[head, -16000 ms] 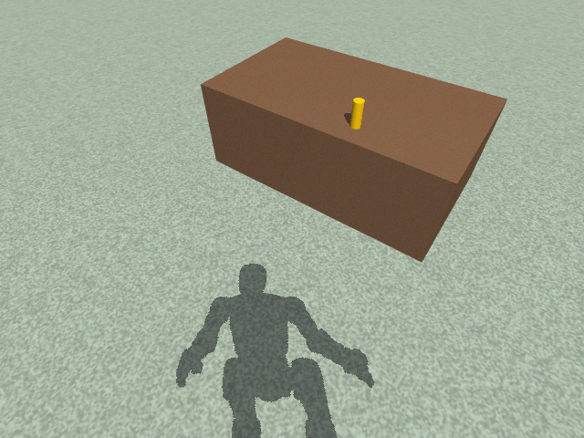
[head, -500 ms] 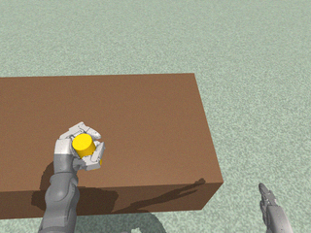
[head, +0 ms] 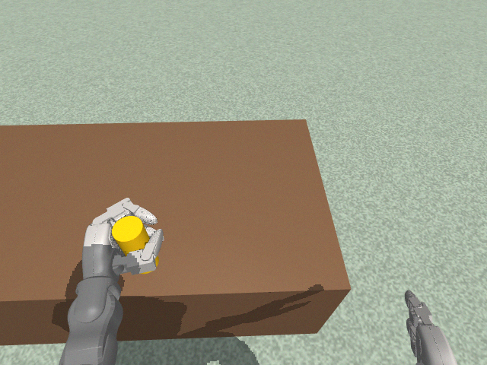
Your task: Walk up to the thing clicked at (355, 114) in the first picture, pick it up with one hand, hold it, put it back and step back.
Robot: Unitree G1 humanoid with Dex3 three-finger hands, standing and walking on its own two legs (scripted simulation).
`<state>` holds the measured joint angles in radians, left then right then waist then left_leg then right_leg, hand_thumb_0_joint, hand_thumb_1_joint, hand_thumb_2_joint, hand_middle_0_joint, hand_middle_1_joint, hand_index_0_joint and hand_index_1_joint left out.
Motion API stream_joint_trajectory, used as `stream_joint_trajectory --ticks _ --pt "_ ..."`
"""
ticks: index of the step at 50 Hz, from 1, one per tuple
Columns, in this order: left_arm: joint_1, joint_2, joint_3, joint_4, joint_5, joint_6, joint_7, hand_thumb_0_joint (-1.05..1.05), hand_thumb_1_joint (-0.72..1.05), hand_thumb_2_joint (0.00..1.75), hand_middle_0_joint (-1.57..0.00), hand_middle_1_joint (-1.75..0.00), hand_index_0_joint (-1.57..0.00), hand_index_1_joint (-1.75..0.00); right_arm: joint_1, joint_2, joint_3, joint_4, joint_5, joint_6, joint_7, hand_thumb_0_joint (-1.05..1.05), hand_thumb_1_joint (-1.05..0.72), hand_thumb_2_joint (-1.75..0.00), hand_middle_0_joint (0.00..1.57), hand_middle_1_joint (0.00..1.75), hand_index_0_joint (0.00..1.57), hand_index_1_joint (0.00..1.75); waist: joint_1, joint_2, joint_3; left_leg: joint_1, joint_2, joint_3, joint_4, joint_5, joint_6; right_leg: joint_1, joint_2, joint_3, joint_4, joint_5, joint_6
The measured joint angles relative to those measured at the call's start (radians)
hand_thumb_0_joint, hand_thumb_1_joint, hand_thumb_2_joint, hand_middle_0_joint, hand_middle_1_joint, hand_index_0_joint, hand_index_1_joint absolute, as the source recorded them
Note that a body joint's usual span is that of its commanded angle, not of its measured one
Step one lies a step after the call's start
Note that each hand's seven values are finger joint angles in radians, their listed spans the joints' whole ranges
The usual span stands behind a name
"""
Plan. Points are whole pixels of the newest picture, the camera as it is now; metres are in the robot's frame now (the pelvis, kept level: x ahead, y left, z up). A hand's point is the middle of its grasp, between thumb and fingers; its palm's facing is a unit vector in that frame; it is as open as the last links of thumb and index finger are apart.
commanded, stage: hold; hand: left
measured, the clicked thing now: (137, 246) +0.31 +0.18 +0.04
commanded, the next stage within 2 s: crouch in 1.72 s
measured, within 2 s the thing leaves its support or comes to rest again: neither
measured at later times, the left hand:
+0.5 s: hand (144, 243) +0.31 +0.17 +0.06, palm faces +0.11 -0.99 -0.02, open 5.7 cm
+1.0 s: hand (145, 243) +0.31 +0.17 +0.05, palm faces +0.11 -0.99 -0.01, open 5.7 cm
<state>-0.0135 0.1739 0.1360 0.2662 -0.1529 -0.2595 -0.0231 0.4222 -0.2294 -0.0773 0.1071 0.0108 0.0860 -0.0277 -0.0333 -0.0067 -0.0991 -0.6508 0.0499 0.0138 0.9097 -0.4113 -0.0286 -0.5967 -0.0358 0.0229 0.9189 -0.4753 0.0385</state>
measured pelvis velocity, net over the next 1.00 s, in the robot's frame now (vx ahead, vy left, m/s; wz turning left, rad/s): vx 0.00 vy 0.00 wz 0.00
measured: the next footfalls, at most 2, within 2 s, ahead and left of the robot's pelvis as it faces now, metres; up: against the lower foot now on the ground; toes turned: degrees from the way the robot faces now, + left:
none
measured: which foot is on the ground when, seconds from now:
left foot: down 0.00-1.00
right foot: down 0.00-1.00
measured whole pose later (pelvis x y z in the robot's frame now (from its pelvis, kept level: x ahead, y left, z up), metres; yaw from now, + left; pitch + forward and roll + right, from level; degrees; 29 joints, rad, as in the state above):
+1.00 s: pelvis +0.00 +0.00 +0.00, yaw +0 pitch +8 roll +0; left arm -0.01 0.16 0.14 0.30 -0.15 -0.29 -0.03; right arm 0.40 -0.23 -0.09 0.17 0.01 0.07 -0.02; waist -0.03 -0.01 -0.09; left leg -0.63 0.05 0.02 0.89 -0.40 -0.03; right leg -0.58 -0.03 0.03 0.90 -0.47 0.04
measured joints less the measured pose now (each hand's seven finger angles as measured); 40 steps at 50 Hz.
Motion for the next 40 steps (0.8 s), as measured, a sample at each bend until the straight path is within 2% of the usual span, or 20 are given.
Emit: stream_joint_trajectory --ticks 6,17,27,40 --pt "0.028 -0.002 -0.006 -0.032 -0.002 -0.006 0.003 0.00 0.09 1.17 -0.96 -1.19 -0.99 -1.18 0.003 -0.001 -0.005 0.001 0.000 -0.008 -0.003 -0.01 0.55 -0.06 0.05 0.05 0.05 0.05 0.001 0.002 0.002 0.007 0.001 0.000 -0.001 0.000 0.000 0.008 0.001 0.000 -0.002 0.001 0.000" --pt "-0.015 0.003 0.002 0.021 -0.001 -0.014 -0.002 0.00 0.10 1.17 -0.96 -1.19 -0.99 -1.18 -0.011 0.001 -0.003 0.029 -0.002 -0.020 -0.001 -0.01 0.55 -0.06 0.05 0.05 0.05 0.05 0.000 0.001 0.005 0.008 -0.001 -0.002 -0.008 0.008 0.000 0.009 0.000 -0.002 -0.006 0.006 -0.001" --pt "0.016 -0.003 -0.002 -0.001 -0.003 -0.025 -0.001 0.00 0.10 1.17 -0.96 -1.19 -0.99 -1.18 -0.008 -0.001 -0.005 0.032 -0.002 -0.018 0.001 -0.01 0.55 -0.06 0.05 0.05 0.05 0.05 0.001 0.003 0.005 0.011 0.001 -0.001 -0.009 0.006 -0.001 0.010 0.002 -0.001 -0.008 0.006 -0.001" --pt "-0.041 0.008 0.004 0.042 -0.004 -0.012 -0.005 0.00 0.10 1.17 -0.96 -1.19 -0.99 -1.18 -0.024 0.000 -0.005 0.065 0.001 -0.024 -0.002 -0.01 0.55 -0.06 0.05 0.05 0.05 0.05 0.003 0.001 0.004 0.023 -0.002 -0.001 -0.024 0.013 0.001 0.024 -0.002 -0.002 -0.025 0.013 0.000"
